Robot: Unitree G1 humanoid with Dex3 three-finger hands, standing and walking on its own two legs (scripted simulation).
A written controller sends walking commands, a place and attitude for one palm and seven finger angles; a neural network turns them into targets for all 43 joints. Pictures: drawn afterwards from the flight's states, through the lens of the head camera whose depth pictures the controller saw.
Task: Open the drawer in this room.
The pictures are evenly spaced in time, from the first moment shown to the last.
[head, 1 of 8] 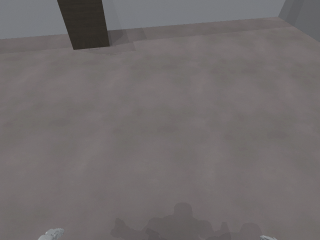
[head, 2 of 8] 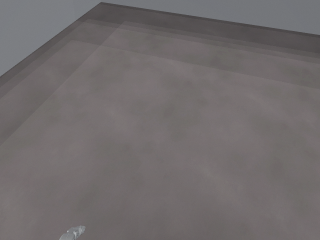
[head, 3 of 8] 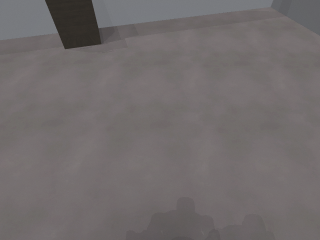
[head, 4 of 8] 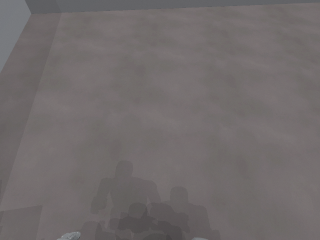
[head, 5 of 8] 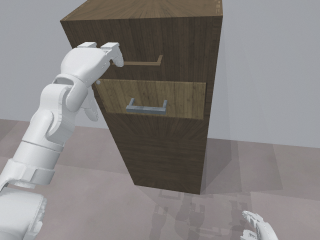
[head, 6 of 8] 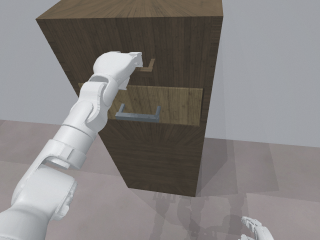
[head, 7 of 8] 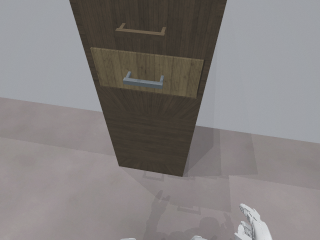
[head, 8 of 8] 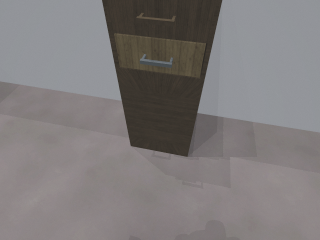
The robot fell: no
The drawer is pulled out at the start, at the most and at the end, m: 0.00 0.00 0.00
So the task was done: no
